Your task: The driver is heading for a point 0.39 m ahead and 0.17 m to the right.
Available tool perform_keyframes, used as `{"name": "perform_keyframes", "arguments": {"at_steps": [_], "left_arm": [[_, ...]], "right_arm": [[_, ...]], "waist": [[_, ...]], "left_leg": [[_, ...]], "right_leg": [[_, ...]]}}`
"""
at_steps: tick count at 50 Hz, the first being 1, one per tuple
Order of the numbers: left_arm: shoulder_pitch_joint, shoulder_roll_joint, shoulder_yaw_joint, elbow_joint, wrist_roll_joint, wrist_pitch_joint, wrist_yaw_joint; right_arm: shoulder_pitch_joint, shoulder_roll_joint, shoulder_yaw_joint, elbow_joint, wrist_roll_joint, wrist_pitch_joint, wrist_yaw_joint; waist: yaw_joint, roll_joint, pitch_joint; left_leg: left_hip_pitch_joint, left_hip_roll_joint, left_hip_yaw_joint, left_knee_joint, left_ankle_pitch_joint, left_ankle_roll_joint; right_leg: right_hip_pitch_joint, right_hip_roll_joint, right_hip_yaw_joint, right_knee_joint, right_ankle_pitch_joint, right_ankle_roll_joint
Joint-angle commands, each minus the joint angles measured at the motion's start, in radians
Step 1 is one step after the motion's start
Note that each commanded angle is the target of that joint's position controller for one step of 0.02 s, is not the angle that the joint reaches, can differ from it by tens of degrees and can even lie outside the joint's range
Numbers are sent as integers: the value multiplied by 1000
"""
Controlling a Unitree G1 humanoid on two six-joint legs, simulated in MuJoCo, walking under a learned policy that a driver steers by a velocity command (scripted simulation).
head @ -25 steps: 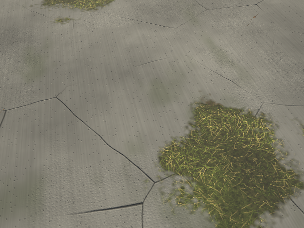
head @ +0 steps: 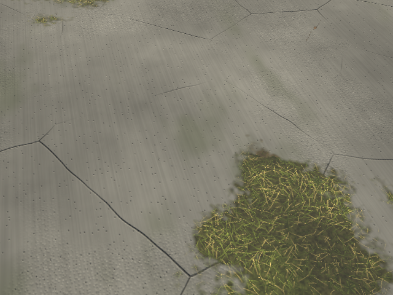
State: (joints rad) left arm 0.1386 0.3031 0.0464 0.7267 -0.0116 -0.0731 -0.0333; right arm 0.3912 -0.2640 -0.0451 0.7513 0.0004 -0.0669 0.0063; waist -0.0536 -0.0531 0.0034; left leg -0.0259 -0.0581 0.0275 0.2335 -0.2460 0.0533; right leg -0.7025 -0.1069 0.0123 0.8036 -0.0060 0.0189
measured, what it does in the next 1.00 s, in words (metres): walks ahead: right foot, then left foot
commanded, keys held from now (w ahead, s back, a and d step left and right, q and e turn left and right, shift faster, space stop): w+e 0.28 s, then no key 0.72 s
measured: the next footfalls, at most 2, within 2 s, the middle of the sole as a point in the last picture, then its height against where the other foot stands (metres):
right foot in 0.20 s outside the picture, level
left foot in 0.64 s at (178, 280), level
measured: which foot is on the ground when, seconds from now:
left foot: down 0.00-0.22, up 0.24-0.62, down 0.64-1.00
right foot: up 0.00-0.18, down 0.20-0.68, up 0.70-0.84, down 0.86-1.00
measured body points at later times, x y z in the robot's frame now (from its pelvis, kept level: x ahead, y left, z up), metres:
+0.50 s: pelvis +0.28 -0.06 +0.00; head +0.32 -0.07 +0.45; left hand +0.43 +0.20 -0.11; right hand +0.40 -0.35 -0.10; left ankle +0.46 +0.09 -0.68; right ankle +0.27 -0.13 -0.75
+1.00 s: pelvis +0.41 -0.05 -0.01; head +0.42 -0.06 +0.44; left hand +0.54 +0.19 -0.14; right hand +0.50 -0.32 -0.13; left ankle +0.50 +0.05 -0.75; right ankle +0.34 -0.17 -0.75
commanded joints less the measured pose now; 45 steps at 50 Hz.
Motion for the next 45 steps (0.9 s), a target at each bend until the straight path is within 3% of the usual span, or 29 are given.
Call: {"name": "perform_keyframes", "arguments": {"at_steps": [1, 5, 7, 8, 9, 10, 11, 12, 13, 14, 15, 16, 19, 21, 24, 27, 29, 31, 32, 33, 34, 35, 36, 39, 41, 42, 43, 44, 45], "left_arm": [[-115, 23, -8, -83, -11, -13, -16], [-185, 40, -4, -128, -13, -13, -39], [-157, 59, 6, -137, -6, -12, -46], [-102, 83, 19, -129, -3, -7, -44], [23, 118, 41, -101, -2, -3, -39], [171, 171, 66, -73, -6, 4, -25], [272, 289, 95, -73, -1, 6, -14], [289, 229, 78, -70, -18, 7, -13], [254, 186, 63, -73, -10, 8, -7], [195, 167, 59, -83, -8, 8, -2], [122, 141, 48, -96, 0, 8, 1], [74, 110, 37, -111, 15, 5, 3], [43, 106, 33, -97, 22, -4, 10], [50, 125, 37, -74, 18, -6, 19], [76, 118, 33, -46, 7, 12, 33], [114, 120, 29, -14, 7, 29, 40], [114, 117, 26, -2, 10, 37, 39], [92, 104, 21, 6, 5, 43, 40], [108, 86, 15, 12, 8, 41, 40], [184, 58, 6, 8, 31, 30, 37], [283, 23, -9, 36, 30, 25, 39], [257, 46, -8, 40, 23, 37, 39], [199, 72, 1, 23, 12, 57, 41], [147, 68, 11, 25, 13, 119, 54], [201, 26, 4, 68, 20, 122, 55], [207, 30, 6, 81, 31, 120, 52], [187, 50, 8, 72, 42, 119, 52], [164, 83, 14, 65, 36, 117, 55], [143, 73, 12, 69, 30, 109, 56]], "right_arm": [[-30, -177, -46, -44, 4, -24, -10], [2, -186, -52, 1, 10, -13, -13], [-12, -205, -57, 2, 8, -1, -21], [-16, -219, -61, -1, 5, 7, -27], [-32, -226, -61, -8, 2, 19, -35], [-25, -219, -55, -21, -3, 21, -45], [91, -112, -17, -65, -23, 0, -33], [69, -110, -4, -52, -24, -35, -15], [-41, -179, -25, -87, 22, -58, 1], [-115, -177, -18, -114, 33, -72, 3], [-145, -168, -18, -115, 17, -75, -5], [-133, -176, -26, -108, 0, -64, -12], [-60, -137, -19, -82, -16, -24, -24], [-87, -105, -9, -88, -20, -11, -33], [-177, -80, 1, -94, -16, -12, -27], [-247, -93, -4, -106, -5, -20, -10], [-267, -115, -14, -115, -12, -25, -2], [-228, -126, -24, -103, -24, -31, 0], [-199, -140, -29, -94, -33, -35, -3], [-199, -197, -37, -108, -47, -38, -10], [-175, -162, -29, -107, -47, -23, -16], [-144, -75, -10, -90, -28, -4, -16], [-146, -48, 4, -76, -17, 9, -10], [-273, -116, -9, -86, -22, 32, -4], [-353, -109, -9, -94, -20, 47, -8], [-319, -96, -7, -79, -17, 49, -11], [-288, -82, -2, -63, -16, 47, -11], [-278, -87, -4, -62, -18, 45, -11], [-296, -79, -3, -63, -21, 42, -11]], "waist": [[-9, 115, 80], [-16, 97, 97], [12, 121, 50], [42, 146, -4], [113, 149, -82], [182, 119, -165], [140, -112, -321], [154, -136, -454], [174, -82, -324], [153, -3, -196], [107, 66, -92], [66, 58, -55], [14, 20, -58], [17, 4, -60], [62, -13, -85], [98, -25, -86], [99, -29, -75], [62, -24, -75], [51, 2, -84], [102, 105, -149], [105, 217, -252], [67, 256, -295], [56, 232, -251], [84, 194, -120], [128, 201, -86], [118, 189, -87], [98, 159, -66], [66, 98, -20], [61, 51, 7]], "left_leg": [[-75, 254, -66, -122, 273, 135], [73, 308, -17, -70, 367, 108], [131, 310, 17, 32, 665, 82], [156, 303, 33, 127, 866, 66], [138, 276, 69, 307, 1006, 42], [-29, 245, 91, 545, 916, 6], [-475, 101, 83, 985, 330, -69], [-645, -21, -104, 1156, -301, -78], [-748, 45, -168, 1196, -252, -61], [-757, 90, -149, 1131, -173, -46], [-721, 126, -126, 1040, -127, -49], [-636, 157, -119, 983, -101, -59], [-507, 156, -83, 885, -76, -108], [-492, 138, -60, 757, 18, -128], [-428, 109, -49, 530, 256, -124], [-407, 93, -72, 398, 345, -108], [-412, 88, -84, 340, 284, -82], [-344, 76, -75, 234, 295, -44], [-250, 100, -93, 174, 487, -19], [-75, 219, -195, 239, 854, 39], [106, 339, -317, 285, 981, 174], [105, 392, -403, 249, 885, 230], [46, 392, -444, 201, 680, 227], [-184, 328, -390, 88, 190, 141], [-323, 223, -252, 82, 17, 73], [-343, 186, -204, 88, -69, 40], [-355, 160, -178, 97, -170, 4], [-324, 124, -144, 110, -211, -23], [-259, 106, -121, 147, -152, -35]], "right_leg": [[44, 25, -17, -151, 136, -18], [15, 55, -5, -235, 73, -74], [91, 102, -50, -239, -20, -107], [173, 139, -81, -225, -74, -125], [335, 183, -112, -243, -83, -152], [605, 158, -41, -247, -43, -189], [1048, -119, 452, -247, -142, -376], [1160, -222, 837, -445, -273, -448], [1079, -195, 722, -486, -344, -384], [918, -159, 597, -502, -310, -347], [742, -129, 482, -514, -122, -323], [616, -102, 389, -522, 102, -310], [442, -61, 231, -531, 491, -316], [409, -28, 150, -528, 581, -297], [424, 25, 81, -507, 488, -238], [499, -13, 128, -484, 359, -224], [553, -46, 174, -432, 330, -218], [575, -40, 202, -346, 285, -189], [556, 4, 190, -286, 232, -152], [470, 79, 167, -194, 54, -104], [346, 134, 127, -69, -241, -44], [326, 131, 96, 0, -519, -3], [296, 112, 97, 29, -634, 15], [352, 67, 83, -43, -520, 36], [521, 92, 27, -262, -278, 21], [564, 107, 10, -297, -205, 11], [553, 74, 45, -322, -198, -9], [451, 56, 73, -340, -325, -42], [366, 58, 78, -358, -413, -60]]}}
